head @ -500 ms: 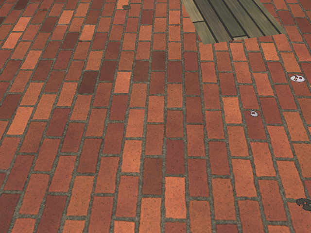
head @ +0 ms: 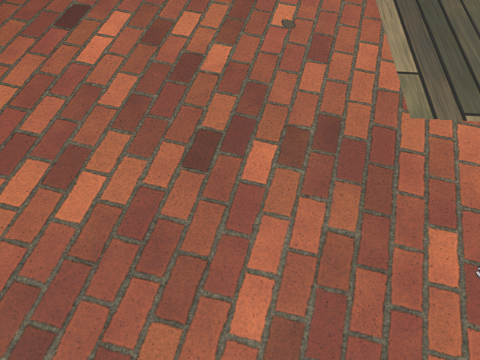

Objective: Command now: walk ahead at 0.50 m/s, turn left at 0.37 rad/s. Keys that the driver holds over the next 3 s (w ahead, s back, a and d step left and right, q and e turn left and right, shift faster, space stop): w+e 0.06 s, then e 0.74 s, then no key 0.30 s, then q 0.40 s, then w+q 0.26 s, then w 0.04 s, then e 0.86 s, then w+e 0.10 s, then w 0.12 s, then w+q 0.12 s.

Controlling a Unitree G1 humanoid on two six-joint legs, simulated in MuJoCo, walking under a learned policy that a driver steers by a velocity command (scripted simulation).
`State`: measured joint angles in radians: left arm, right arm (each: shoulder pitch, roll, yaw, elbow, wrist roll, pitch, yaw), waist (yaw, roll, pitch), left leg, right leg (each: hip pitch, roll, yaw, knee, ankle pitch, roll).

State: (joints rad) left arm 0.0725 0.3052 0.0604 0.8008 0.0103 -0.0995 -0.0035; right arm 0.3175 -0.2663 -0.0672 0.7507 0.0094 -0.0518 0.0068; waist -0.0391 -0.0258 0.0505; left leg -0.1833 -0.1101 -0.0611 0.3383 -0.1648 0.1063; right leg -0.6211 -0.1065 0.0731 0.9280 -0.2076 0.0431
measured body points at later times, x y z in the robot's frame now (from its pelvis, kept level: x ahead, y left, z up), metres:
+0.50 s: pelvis +0.21 -0.05 -0.01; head +0.26 -0.07 +0.43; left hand +0.37 +0.21 -0.12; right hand +0.33 -0.35 -0.12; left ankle +0.27 +0.10 -0.70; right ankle +0.29 -0.14 -0.75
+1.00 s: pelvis +0.26 -0.02 -0.01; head +0.30 -0.02 +0.44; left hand +0.51 +0.17 -0.11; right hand +0.27 -0.32 -0.10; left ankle +0.32 +0.09 -0.75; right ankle +0.19 -0.15 -0.71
